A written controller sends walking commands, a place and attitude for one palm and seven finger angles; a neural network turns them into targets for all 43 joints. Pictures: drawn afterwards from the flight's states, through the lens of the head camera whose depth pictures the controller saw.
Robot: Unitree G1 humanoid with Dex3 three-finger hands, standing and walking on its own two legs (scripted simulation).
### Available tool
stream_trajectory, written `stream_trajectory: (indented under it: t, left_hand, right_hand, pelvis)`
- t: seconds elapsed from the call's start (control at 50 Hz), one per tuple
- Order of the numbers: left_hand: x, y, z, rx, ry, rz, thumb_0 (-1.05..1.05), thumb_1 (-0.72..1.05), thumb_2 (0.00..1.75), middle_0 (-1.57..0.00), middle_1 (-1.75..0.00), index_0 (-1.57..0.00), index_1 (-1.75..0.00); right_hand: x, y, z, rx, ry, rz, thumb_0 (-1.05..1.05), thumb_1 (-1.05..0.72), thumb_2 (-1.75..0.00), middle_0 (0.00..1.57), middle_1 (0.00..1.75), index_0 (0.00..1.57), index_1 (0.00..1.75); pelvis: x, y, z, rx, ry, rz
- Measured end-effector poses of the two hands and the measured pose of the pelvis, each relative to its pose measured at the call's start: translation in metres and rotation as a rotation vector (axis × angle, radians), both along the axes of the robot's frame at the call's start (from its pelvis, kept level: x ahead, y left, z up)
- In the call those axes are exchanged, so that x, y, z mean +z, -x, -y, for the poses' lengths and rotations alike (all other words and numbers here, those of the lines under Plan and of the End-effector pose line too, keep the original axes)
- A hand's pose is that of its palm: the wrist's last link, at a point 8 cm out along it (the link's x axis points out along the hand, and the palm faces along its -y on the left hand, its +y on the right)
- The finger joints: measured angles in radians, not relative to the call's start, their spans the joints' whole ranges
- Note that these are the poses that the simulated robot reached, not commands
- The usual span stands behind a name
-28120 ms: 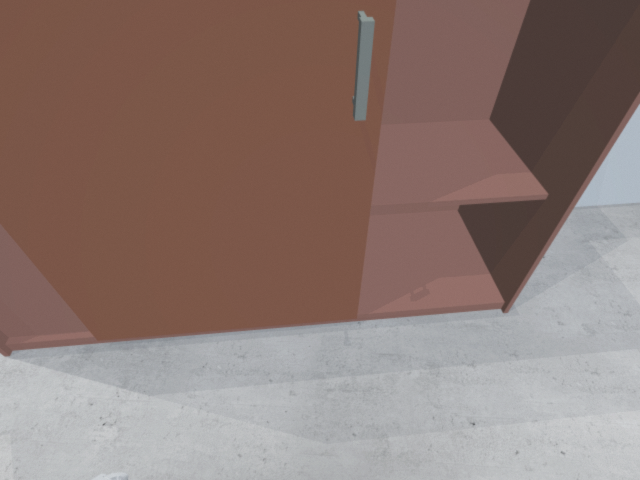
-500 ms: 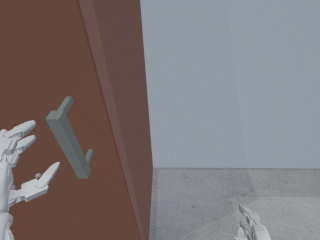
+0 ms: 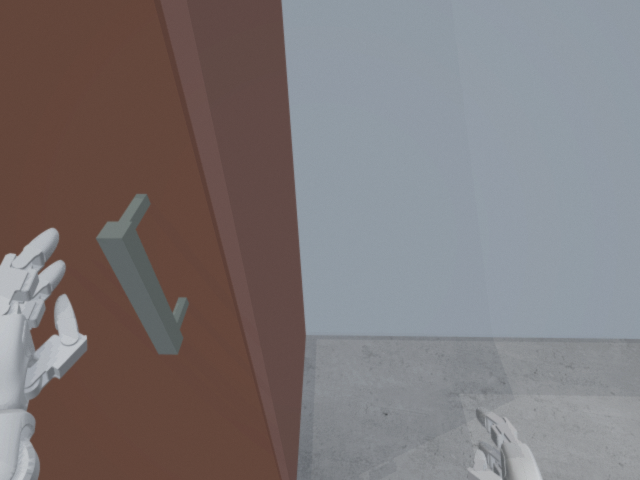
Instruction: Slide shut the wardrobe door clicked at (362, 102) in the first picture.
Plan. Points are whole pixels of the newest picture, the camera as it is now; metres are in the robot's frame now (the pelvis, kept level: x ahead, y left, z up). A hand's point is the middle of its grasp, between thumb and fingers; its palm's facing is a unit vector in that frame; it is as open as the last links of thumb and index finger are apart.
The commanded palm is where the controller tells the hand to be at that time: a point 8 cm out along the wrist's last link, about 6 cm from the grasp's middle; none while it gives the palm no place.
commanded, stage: step back with the hand held close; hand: left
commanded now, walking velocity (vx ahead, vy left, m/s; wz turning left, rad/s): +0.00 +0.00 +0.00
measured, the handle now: (155, 279) +0.25 +0.21 +0.19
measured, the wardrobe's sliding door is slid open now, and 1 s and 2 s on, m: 0.00 0.00 0.00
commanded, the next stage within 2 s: stop stepping back and stand still in 1.62 s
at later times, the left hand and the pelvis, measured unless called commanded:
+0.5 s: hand (70, 347) +0.18 +0.27 +0.16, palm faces +0.39 -0.78 -0.49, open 7.4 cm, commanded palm +0.12 +0.31 +0.18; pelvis -0.03 +0.01 +0.00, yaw -2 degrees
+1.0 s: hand (7, 393) +0.13 +0.30 +0.16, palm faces +0.47 -0.77 -0.43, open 7.4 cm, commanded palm +0.06 +0.33 +0.18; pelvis -0.08 +0.03 -0.02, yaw -1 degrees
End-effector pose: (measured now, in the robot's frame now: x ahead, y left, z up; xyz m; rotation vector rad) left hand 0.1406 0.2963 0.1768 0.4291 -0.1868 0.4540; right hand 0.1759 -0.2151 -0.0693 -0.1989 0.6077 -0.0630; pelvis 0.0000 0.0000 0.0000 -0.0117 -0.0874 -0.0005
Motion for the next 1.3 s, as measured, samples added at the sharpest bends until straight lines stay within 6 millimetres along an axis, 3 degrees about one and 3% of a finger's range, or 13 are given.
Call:
stream_trajectory:
  t: [0.14, 0.26, 0.44, 0.86, 1.1, 1.2, 1.3]
  left_hand:
    - [0.0, 0.002, 0.004, -0.005, 0.001, 0.002, 0.02, 0.89, 0.9, -0.22, -0.31, -0.21, -0.3]
    - [0.02, -0.004, -0.007, 0.005, -0.096, 0.069, 0.02, 0.89, 0.9, -0.22, -0.31, -0.21, -0.3]
    - [0.008, -0.001, -0.007, -0.056, -0.131, -0.022, 0.02, 0.89, 0.9, -0.19, -0.29, -0.21, -0.3]
    - [0.001, 0.046, -0.038, -0.042, -0.189, 0.074, 0.02, 0.89, 0.9, -0.21, -0.3, -0.22, -0.3]
    - [0.0, 0.059, -0.035, -0.122, -0.175, 0.176, 0.02, 0.89, 0.9, -0.21, -0.3, -0.22, -0.3]
    - [0.013, 0.065, -0.049, -0.116, -0.229, 0.17, 0.02, 0.89, 0.9, -0.22, -0.3, -0.22, -0.3]
    - [0.017, 0.073, -0.054, -0.102, -0.164, 0.16, 0.02, 0.89, 0.9, -0.21, -0.3, -0.22, -0.3]
  right_hand:
    - [-0.003, 0.01, 0.008, -0.013, 0.007, -0.012, 0.01, -0.9, -0.9, 0.2, 0.3, 0.2, 0.3]
    - [-0.004, 0.019, 0.016, -0.023, 0.028, -0.062, 0.01, -0.9, -0.9, 0.2, 0.3, 0.2, 0.3]
    - [-0.008, 0.044, 0.024, -0.111, 0.056, -0.124, 0.01, -0.9, -0.9, 0.2, 0.3, 0.2, 0.3]
    - [-0.008, 0.093, -0.005, -0.089, 0.094, -0.091, 0.01, -0.9, -0.9, 0.2, 0.3, 0.2, 0.3]
    - [-0.011, 0.114, -0.012, -0.076, 0.128, -0.117, 0.01, -0.9, -0.9, 0.2, 0.3, 0.2, 0.3]
    - [-0.006, 0.126, -0.019, -0.095, 0.136, -0.133, 0.01, -0.9, -0.9, 0.2, 0.3, 0.2, 0.3]
    - [0.003, 0.137, -0.029, -0.082, 0.112, -0.149, 0.01, -0.9, -0.9, 0.2, 0.3, 0.2, 0.3]
  pelvis:
    - [0.001, 0.004, 0.003, 0.0, 0.001, 0.008]
    - [0.002, 0.011, 0.003, -0.007, 0.015, -0.041]
    - [0.002, 0.023, -0.011, -0.027, -0.002, -0.088]
    - [-0.013, 0.07, -0.031, -0.019, 0.011, -0.076]
    - [-0.022, 0.089, -0.041, -0.006, 0.034, -0.085]
    - [-0.013, 0.095, -0.045, -0.003, 0.064, -0.093]
    - [0.001, 0.104, -0.045, -0.039, 0.079, -0.134]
